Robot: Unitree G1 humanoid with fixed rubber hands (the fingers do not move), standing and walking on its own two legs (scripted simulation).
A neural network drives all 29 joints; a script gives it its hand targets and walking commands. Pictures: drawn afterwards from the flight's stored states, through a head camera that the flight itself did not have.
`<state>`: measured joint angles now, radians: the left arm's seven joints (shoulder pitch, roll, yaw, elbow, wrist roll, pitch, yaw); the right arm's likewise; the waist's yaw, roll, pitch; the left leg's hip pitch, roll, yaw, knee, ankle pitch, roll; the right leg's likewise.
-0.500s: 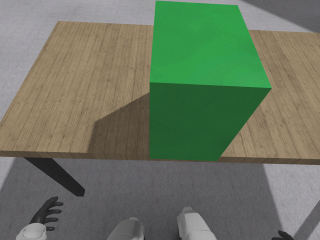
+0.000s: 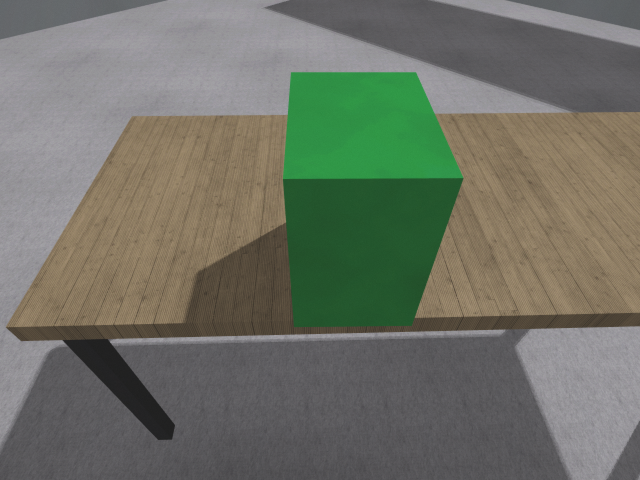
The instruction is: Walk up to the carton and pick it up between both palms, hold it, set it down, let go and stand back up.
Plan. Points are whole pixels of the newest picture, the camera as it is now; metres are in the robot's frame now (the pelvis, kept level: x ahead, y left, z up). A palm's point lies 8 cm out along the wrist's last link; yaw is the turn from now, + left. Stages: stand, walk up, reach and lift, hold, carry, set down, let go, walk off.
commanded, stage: walk up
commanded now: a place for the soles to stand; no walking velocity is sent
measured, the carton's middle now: (353, 203) +0.50 -0.02 +0.08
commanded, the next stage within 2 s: none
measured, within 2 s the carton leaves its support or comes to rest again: neither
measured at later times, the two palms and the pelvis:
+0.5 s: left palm out of the picture +0.06 +0.31 -0.12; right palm out of the picture +0.11 -0.32 -0.09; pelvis +0.02 -0.01 +0.00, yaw +5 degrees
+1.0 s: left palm out of the picture +0.10 +0.28 -0.08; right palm (569, 474) +0.19 -0.31 -0.10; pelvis +0.03 -0.03 +0.02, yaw +6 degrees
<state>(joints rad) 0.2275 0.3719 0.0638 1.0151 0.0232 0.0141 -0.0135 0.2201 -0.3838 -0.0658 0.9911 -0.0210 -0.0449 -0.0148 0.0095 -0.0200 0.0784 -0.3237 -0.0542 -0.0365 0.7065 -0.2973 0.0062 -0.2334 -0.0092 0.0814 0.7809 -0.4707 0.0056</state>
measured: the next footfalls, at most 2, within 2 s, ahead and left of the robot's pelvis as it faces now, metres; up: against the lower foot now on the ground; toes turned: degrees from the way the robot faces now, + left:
left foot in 1.92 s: -0.05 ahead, +0.04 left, +0.00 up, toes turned +7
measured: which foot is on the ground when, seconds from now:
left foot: down 0.00-1.00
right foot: down 0.00-1.00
